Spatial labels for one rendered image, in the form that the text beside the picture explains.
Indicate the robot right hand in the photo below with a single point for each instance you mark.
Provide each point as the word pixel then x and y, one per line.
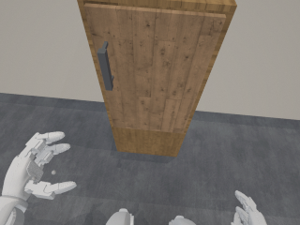
pixel 251 216

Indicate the left robot thigh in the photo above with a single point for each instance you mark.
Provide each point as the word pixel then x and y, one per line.
pixel 121 218

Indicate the cupboard door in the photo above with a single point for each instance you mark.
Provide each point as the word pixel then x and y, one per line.
pixel 158 59

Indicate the handle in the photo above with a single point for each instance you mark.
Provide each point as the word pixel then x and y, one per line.
pixel 104 63

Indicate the robot left shin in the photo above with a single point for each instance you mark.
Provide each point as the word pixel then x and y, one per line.
pixel 123 210

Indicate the robot left forearm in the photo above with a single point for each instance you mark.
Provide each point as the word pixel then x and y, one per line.
pixel 12 210

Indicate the robot left hand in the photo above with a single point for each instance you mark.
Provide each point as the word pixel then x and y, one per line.
pixel 18 181

